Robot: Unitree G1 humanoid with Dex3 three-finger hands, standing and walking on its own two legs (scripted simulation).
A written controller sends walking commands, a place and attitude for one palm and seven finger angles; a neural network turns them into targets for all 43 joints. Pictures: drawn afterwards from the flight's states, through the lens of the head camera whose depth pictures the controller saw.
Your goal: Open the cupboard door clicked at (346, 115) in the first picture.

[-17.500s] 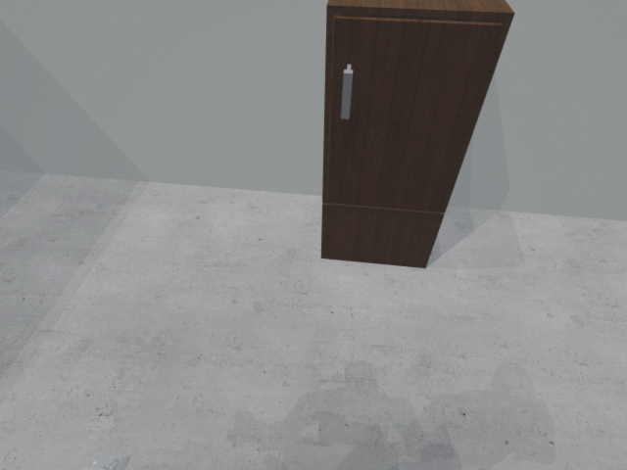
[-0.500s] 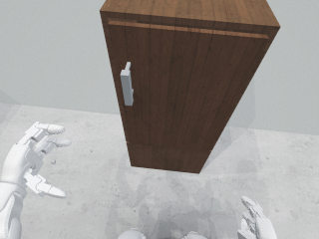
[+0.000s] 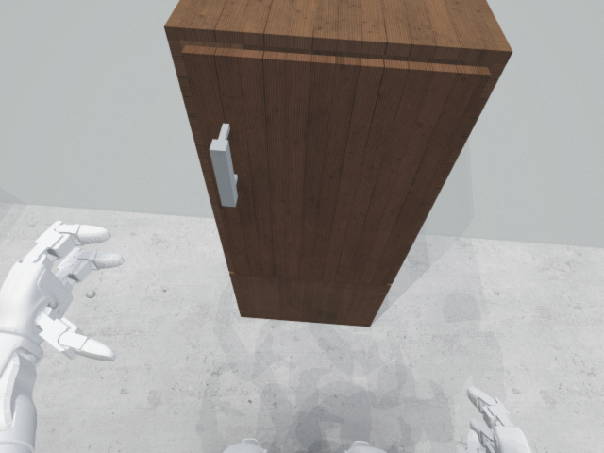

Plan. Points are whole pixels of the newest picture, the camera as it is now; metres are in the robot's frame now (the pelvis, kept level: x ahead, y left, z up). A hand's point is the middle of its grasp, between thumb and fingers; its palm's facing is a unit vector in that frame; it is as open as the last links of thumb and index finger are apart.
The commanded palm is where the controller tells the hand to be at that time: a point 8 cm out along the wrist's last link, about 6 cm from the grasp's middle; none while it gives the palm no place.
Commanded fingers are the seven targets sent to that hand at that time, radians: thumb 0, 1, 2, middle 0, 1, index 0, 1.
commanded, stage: raise the hand with hooked fingers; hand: left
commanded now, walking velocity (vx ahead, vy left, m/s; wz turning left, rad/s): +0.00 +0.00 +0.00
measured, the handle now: (227, 166) +0.52 +0.14 +0.05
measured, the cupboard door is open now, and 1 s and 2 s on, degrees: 0 0 0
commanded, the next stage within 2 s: move the hooked fingers beside the handle in 0.14 s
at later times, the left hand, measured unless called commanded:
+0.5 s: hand (108, 273) +0.32 +0.26 +0.06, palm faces -0.01 -1.00 -0.03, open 14.0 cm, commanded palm +0.30 +0.31 +0.06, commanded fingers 0.00 -0.50 0.30 -0.30 -1.20 -0.30 -1.20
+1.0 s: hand (131, 240) +0.37 +0.25 +0.05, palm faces -0.03 -1.00 -0.01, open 14.0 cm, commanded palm +0.35 +0.30 +0.06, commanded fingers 0.00 -0.50 0.30 -0.30 -1.20 -0.30 -1.20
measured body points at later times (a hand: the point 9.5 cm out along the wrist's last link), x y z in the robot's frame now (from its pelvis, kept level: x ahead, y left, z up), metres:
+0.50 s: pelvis -0.01 -0.01 +0.00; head +0.06 +0.00 +0.44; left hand +0.31 +0.31 +0.06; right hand +0.14 -0.27 -0.09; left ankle -0.01 +0.09 -0.69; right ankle +0.01 -0.11 -0.69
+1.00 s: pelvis +0.00 +0.00 +0.00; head +0.08 +0.01 +0.44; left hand +0.37 +0.30 +0.06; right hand +0.10 -0.27 -0.10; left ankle -0.01 +0.09 -0.69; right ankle +0.01 -0.11 -0.69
